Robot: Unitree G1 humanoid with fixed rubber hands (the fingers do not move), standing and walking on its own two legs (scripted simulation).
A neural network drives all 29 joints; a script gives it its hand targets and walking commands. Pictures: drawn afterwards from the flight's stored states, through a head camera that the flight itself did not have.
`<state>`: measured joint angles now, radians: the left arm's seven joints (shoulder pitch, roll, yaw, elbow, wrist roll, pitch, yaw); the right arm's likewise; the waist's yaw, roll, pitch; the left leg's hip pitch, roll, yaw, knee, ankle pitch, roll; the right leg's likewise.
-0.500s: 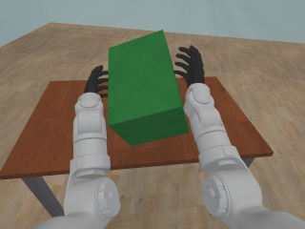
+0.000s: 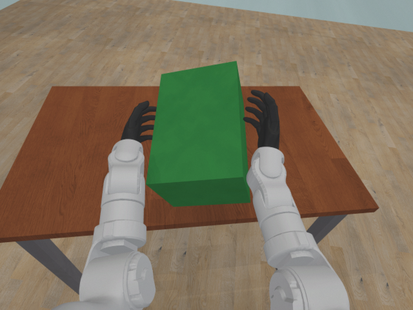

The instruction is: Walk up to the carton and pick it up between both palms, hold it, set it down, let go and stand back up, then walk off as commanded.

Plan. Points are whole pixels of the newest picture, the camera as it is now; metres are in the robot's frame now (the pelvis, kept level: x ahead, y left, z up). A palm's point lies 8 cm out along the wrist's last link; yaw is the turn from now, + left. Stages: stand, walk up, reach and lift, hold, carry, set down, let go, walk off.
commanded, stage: set down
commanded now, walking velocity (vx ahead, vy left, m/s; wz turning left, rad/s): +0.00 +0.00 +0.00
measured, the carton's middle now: (204, 135) +0.43 +0.00 +0.09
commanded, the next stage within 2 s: none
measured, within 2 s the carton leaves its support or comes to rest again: neither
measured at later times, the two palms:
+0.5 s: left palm (132, 148) +0.39 +0.15 +0.10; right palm (263, 140) +0.36 -0.10 +0.15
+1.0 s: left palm (133, 146) +0.42 +0.15 +0.08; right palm (256, 141) +0.39 -0.10 +0.13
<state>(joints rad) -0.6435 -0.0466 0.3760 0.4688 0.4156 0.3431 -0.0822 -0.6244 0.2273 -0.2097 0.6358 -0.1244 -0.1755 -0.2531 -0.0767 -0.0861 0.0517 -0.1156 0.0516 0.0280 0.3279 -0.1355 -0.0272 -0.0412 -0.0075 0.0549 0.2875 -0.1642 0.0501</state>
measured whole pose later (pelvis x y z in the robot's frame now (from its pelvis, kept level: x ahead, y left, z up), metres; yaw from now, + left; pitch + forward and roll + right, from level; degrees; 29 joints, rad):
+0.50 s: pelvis -0.01 +0.00 +0.00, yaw +0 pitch -5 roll -1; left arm -0.70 -0.02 0.47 0.69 0.43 0.22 -0.10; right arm -0.71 0.26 -0.33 0.77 -0.20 -0.21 -0.23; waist -0.08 -0.09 0.05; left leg -0.12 0.05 0.03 0.33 -0.13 -0.02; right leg -0.04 -0.01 0.05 0.28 -0.16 0.05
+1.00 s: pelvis +0.02 +0.00 +0.00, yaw +0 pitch -3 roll -1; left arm -0.71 0.02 0.49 0.80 0.42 0.13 -0.11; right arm -0.70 0.28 -0.35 0.84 -0.22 -0.28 -0.27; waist -0.08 -0.09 0.05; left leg -0.12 0.05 0.03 0.33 -0.16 -0.03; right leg -0.04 -0.01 0.05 0.28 -0.18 0.05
